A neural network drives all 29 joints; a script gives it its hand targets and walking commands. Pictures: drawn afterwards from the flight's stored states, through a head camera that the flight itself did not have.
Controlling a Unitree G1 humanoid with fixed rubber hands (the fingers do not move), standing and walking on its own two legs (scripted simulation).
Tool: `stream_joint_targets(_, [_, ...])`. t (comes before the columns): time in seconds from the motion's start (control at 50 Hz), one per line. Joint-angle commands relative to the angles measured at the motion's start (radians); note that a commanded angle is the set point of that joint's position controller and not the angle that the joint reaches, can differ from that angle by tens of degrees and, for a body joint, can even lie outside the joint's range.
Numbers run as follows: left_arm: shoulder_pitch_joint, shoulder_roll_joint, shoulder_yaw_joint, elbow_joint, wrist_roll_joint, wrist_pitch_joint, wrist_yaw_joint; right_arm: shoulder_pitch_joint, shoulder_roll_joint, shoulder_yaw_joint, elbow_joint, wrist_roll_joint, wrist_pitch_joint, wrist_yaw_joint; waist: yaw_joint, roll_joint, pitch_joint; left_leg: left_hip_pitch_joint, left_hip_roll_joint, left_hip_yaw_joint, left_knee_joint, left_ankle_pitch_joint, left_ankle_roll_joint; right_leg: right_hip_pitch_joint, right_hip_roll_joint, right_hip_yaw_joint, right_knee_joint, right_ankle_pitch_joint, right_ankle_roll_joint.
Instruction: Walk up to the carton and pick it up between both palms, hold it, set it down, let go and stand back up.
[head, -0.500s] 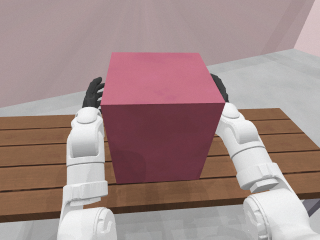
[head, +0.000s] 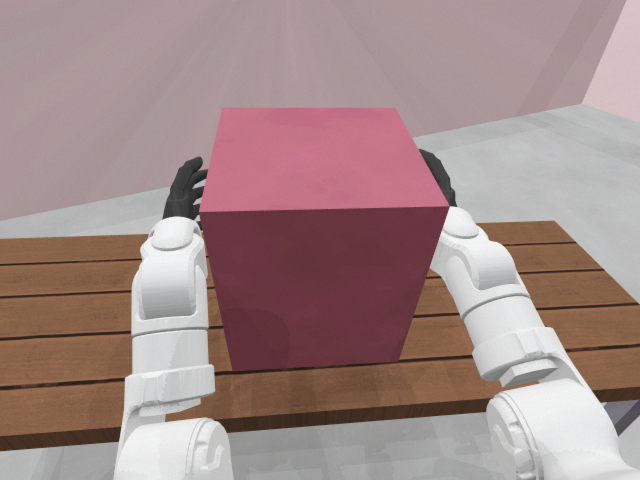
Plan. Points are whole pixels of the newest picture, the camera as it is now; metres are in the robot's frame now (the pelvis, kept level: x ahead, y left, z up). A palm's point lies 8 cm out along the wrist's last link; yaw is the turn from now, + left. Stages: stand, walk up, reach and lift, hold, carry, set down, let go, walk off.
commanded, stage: hold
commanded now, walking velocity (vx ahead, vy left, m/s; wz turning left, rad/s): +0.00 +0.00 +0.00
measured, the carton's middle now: (313, 239) +0.36 +0.01 +0.18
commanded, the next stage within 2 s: none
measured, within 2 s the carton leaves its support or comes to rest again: neither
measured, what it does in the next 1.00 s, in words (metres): stands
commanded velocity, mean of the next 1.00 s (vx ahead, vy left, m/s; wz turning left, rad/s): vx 0.00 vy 0.00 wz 0.00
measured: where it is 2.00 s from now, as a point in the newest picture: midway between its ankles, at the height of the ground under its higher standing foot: outside the picture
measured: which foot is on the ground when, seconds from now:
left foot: down 0.00-1.00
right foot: down 0.00-1.00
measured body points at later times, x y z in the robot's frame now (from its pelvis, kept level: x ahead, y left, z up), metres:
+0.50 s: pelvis +0.00 +0.00 +0.00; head -0.06 +0.03 +0.44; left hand +0.37 +0.16 +0.21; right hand +0.38 -0.14 +0.22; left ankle +0.04 +0.13 -0.75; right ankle -0.02 -0.11 -0.75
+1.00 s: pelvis +0.00 +0.00 +0.00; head -0.06 +0.03 +0.45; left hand +0.37 +0.16 +0.22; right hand +0.38 -0.14 +0.22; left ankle +0.04 +0.13 -0.75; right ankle -0.02 -0.11 -0.75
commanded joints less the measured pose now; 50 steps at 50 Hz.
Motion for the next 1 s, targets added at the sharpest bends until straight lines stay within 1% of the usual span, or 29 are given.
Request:
stream_joint_targets(0.0, [-0.710, -0.553, -0.486, -0.102, -0.151, -0.069, -0.138, -0.773, 0.615, 0.305, -0.309, 0.092, -0.058, 0.089, -0.007, 0.086, -0.316, 0.271, -0.064, 0.000, 0.004, 0.186, -0.004, -0.095, 0.050, 0.000, -0.055, 0.160, 0.071])
stream_joint_targets(0.04, [-0.705, -0.550, -0.478, -0.098, -0.149, -0.068, -0.143, -0.777, 0.617, 0.306, -0.314, 0.094, -0.059, 0.086, -0.006, 0.078, -0.317, 0.268, -0.066, 0.002, 0.005, 0.189, -0.003, -0.084, 0.049, 0.000, -0.054, 0.177, 0.074])
stream_joint_targets(0.12, [-0.703, -0.546, -0.486, -0.122, -0.152, -0.070, -0.144, -0.773, 0.617, 0.321, -0.339, 0.106, -0.061, 0.081, -0.006, 0.087, -0.345, 0.281, -0.070, 0.002, 0.017, 0.226, -0.008, -0.067, 0.051, 0.001, -0.046, 0.215, 0.078])
stream_joint_targets(0.16, [-0.692, -0.542, -0.482, -0.115, -0.148, -0.067, -0.145, -0.775, 0.619, 0.325, -0.347, 0.105, -0.061, 0.078, -0.003, 0.076, -0.326, 0.274, -0.071, 0.003, 0.015, 0.219, -0.004, -0.072, 0.051, 0.000, -0.048, 0.215, 0.080])
stream_joint_targets(0.2, [-0.690, -0.546, -0.489, -0.120, -0.153, -0.067, -0.146, -0.775, 0.616, 0.322, -0.353, 0.103, -0.062, 0.079, -0.007, 0.076, -0.329, 0.275, -0.068, 0.002, 0.013, 0.212, -0.005, -0.077, 0.052, -0.002, -0.050, 0.202, 0.077])
stream_joint_targets(0.3, [-0.685, -0.547, -0.508, -0.158, -0.159, -0.066, -0.145, -0.750, 0.615, 0.335, -0.374, 0.114, -0.059, 0.074, -0.016, 0.092, -0.341, 0.296, -0.070, -0.002, 0.027, 0.257, -0.015, -0.064, 0.052, 0.000, -0.044, 0.247, 0.077])
stream_joint_targets(0.34, [-0.682, -0.538, -0.495, -0.140, -0.151, -0.063, -0.149, -0.754, 0.613, 0.330, -0.367, 0.107, -0.055, 0.073, -0.010, 0.079, -0.314, 0.277, -0.071, 0.000, 0.014, 0.217, -0.009, -0.074, 0.049, -0.001, -0.050, 0.216, 0.080])
stream_joint_targets(0.36, [-0.687, -0.540, -0.498, -0.146, -0.153, -0.063, -0.149, -0.752, 0.613, 0.328, -0.363, 0.105, -0.054, 0.075, -0.010, 0.084, -0.316, 0.274, -0.069, 0.000, 0.010, 0.209, -0.009, -0.074, 0.049, -0.001, -0.049, 0.204, 0.078])
stream_joint_targets(0.46, [-0.684, -0.547, -0.512, -0.162, -0.161, -0.062, -0.147, -0.757, 0.615, 0.334, -0.388, 0.110, -0.056, 0.075, -0.013, 0.089, -0.339, 0.288, -0.068, -0.003, 0.021, 0.233, -0.013, -0.070, 0.053, -0.003, -0.046, 0.218, 0.076])
stream_joint_targets(0.56, [-0.694, -0.546, -0.510, -0.161, -0.159, -0.060, -0.145, -0.756, 0.612, 0.328, -0.373, 0.105, -0.053, 0.079, -0.010, 0.094, -0.327, 0.283, -0.066, -0.001, 0.012, 0.211, -0.012, -0.084, 0.052, -0.004, -0.049, 0.187, 0.072])
stream_joint_targets(0.58, [-0.689, -0.543, -0.503, -0.147, -0.157, -0.059, -0.144, -0.759, 0.610, 0.323, -0.365, 0.102, -0.053, 0.081, -0.007, 0.086, -0.316, 0.282, -0.064, -0.001, 0.010, 0.207, -0.009, -0.090, 0.052, -0.004, -0.052, 0.181, 0.072])
stream_joint_targets(0.66, [-0.685, -0.539, -0.492, -0.135, -0.152, -0.058, -0.147, -0.765, 0.610, 0.326, -0.361, 0.101, -0.054, 0.080, -0.003, 0.079, -0.320, 0.282, -0.066, 0.002, 0.011, 0.208, -0.006, -0.079, 0.049, -0.001, -0.051, 0.198, 0.075])
stream_joint_targets(0.72, [-0.687, -0.544, -0.505, -0.155, -0.159, -0.061, -0.146, -0.757, 0.614, 0.330, -0.370, 0.106, -0.056, 0.078, -0.010, 0.090, -0.340, 0.290, -0.067, 0.000, 0.019, 0.231, -0.011, -0.071, 0.050, -0.001, -0.045, 0.222, 0.076])
stream_joint_targets(0.74, [-0.677, -0.541, -0.499, -0.148, -0.156, -0.059, -0.146, -0.752, 0.611, 0.329, -0.367, 0.106, -0.055, 0.076, -0.011, 0.084, -0.328, 0.290, -0.067, 0.000, 0.019, 0.234, -0.010, -0.072, 0.051, -0.001, -0.047, 0.226, 0.076])
stream_joint_targets(0.8, [-0.683, -0.541, -0.494, -0.150, -0.151, -0.059, -0.149, -0.752, 0.609, 0.327, -0.361, 0.104, -0.054, 0.077, -0.009, 0.086, -0.322, 0.284, -0.067, 0.001, 0.013, 0.223, -0.011, -0.072, 0.051, -0.003, -0.047, 0.212, 0.076])
stream_joint_targets(0.82, [-0.708, -0.539, -0.479, -0.104, -0.138, -0.057, -0.154, -0.777, 0.618, 0.311, -0.336, 0.085, -0.057, 0.083, -0.007, 0.094, -0.277, 0.253, -0.071, -0.006, 0.011, 0.201, -0.008, -0.060, 0.038, -0.006, -0.054, 0.201, 0.078])
stream_joint_targets(0.84, [-0.702, -0.550, -0.483, -0.103, -0.142, -0.062, -0.155, -0.777, 0.618, 0.312, -0.340, 0.087, -0.061, 0.085, -0.011, 0.083, -0.301, 0.261, -0.068, -0.006, 0.006, 0.185, -0.005, -0.059, 0.042, -0.005, -0.050, 0.205, 0.079])
stream_joint_targets(0.92, [-0.709, -0.558, -0.496, -0.113, -0.153, -0.077, -0.149, -0.784, 0.627, 0.324, -0.357, 0.092, -0.072, 0.084, -0.014, 0.088, -0.339, 0.277, -0.070, -0.011, 0.024, 0.231, -0.011, -0.050, 0.046, -0.008, -0.041, 0.254, 0.080])
stream_joint_targets(0.98, [-0.707, -0.558, -0.491, -0.104, -0.153, -0.080, -0.148, -0.780, 0.625, 0.321, -0.347, 0.089, -0.074, 0.085, -0.014, 0.082, -0.331, 0.271, -0.069, -0.011, 0.019, 0.218, -0.009, -0.054, 0.046, -0.008, -0.043, 0.237, 0.080])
